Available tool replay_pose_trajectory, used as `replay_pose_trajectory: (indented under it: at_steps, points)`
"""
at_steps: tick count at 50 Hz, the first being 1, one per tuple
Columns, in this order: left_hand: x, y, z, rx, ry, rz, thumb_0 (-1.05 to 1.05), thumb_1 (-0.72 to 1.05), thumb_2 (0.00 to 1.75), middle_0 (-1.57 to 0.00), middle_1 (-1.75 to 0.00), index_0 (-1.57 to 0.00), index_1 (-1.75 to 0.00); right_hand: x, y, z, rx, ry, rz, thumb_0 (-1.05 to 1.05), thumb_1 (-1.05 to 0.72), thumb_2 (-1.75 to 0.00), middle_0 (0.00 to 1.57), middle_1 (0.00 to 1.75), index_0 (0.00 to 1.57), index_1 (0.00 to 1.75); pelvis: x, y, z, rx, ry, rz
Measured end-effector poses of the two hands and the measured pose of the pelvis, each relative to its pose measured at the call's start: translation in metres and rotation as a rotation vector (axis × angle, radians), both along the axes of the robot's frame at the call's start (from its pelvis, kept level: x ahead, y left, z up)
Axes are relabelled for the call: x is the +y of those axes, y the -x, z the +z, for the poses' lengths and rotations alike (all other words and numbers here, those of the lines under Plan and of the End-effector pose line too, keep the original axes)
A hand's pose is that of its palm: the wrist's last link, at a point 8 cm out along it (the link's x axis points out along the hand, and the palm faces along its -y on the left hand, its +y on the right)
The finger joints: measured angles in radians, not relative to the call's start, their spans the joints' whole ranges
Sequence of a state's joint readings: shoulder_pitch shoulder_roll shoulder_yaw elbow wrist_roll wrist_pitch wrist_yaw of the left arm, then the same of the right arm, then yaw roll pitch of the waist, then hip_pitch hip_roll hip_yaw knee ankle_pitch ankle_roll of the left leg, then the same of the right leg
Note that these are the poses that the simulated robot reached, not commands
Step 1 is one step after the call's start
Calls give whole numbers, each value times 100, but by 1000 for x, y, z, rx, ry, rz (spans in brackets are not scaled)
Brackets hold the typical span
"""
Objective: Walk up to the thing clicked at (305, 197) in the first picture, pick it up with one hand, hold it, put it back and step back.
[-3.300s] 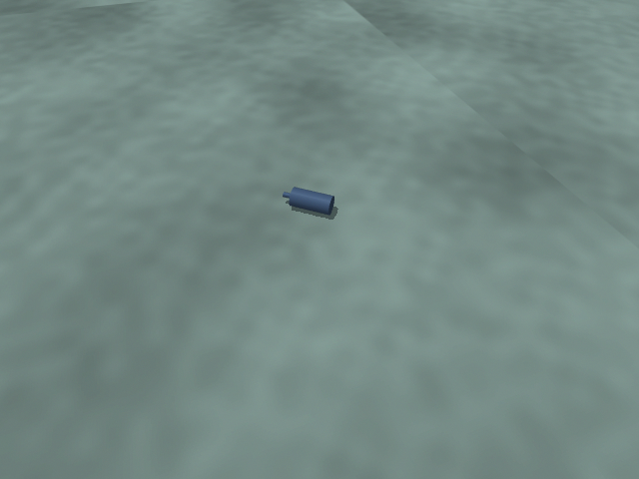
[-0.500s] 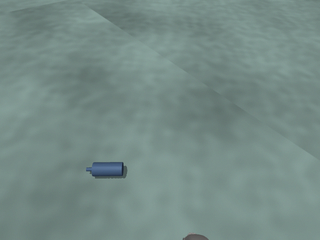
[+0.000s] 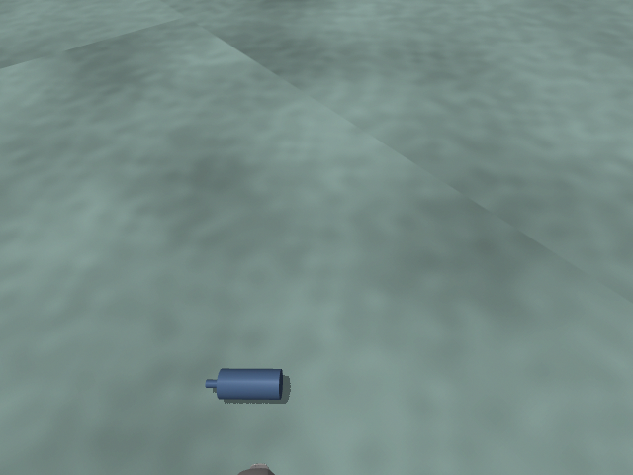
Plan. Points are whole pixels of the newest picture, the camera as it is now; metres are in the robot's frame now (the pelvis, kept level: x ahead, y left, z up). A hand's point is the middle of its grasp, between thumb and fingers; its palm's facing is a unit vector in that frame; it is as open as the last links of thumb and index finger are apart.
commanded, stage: walk up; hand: left
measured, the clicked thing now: (243, 383) +0.53 +0.28 -0.72
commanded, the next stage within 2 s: stand in 1.70 s
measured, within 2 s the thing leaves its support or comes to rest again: neither
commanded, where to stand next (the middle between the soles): +0.19 +0.02 m, yaw -1 degrees
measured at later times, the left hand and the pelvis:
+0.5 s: hand out of the picture +0.16 +0.33 -0.17, palm faces -0.06 -0.93 -0.36, open 7.3 cm; pelvis +0.09 +0.06 -0.01, yaw -1 degrees
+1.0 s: hand (135, 450) +0.21 +0.29 -0.14, palm faces -0.05 -0.95 -0.30, open 7.3 cm; pelvis +0.10 +0.05 +0.02, yaw -2 degrees
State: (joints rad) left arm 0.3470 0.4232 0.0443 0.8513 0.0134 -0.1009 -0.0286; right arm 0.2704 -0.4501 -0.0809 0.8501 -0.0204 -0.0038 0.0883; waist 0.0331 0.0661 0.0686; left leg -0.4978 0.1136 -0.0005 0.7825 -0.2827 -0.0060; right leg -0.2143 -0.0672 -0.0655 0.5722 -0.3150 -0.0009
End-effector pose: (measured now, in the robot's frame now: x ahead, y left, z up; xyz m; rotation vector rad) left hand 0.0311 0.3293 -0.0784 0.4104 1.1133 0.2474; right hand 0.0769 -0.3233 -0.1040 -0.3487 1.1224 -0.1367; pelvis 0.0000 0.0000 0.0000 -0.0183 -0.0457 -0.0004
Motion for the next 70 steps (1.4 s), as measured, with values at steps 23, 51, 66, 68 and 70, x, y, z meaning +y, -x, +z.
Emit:
replay_pose_trajectory:
  at_steps: [23, 51, 66, 68, 70]
  points:
    - [45, -121, -53, 112, 80, 7, 0, 91, 90, -20, -30, -20, -30, 75, -81, -8, 14, 62, -56, 1, -90, -90, 21, 30, 20, 30, 62, -89, -14, 7, -11, -22]
    - [2, -169, -26, 69, 147, -18, 0, 91, 90, -21, -30, -20, -30, 57, -94, 11, 51, 41, -106, 1, -91, -90, 20, 30, 20, 30, 45, -100, 17, 2, -22, -34]
    - [7, -149, -26, 139, 135, 20, 0, 91, 90, -20, -30, -20, -30, 66, -90, 4, 90, 10, -119, 1, -91, -90, 20, 30, 20, 30, 45, -106, 19, 11, -20, -37]
    - [7, -149, -26, 140, 134, 24, 0, 91, 90, -20, -30, -20, -30, 68, -92, 3, 89, 7, -121, 1, -91, -90, 20, 30, 20, 30, 45, -107, 19, 10, -19, -37]
    - [8, -150, -26, 139, 133, 24, 0, 91, 90, -20, -30, -20, -30, 68, -93, 3, 87, 6, -122, 1, -91, -90, 20, 30, 20, 30, 45, -108, 19, 10, -19, -37]
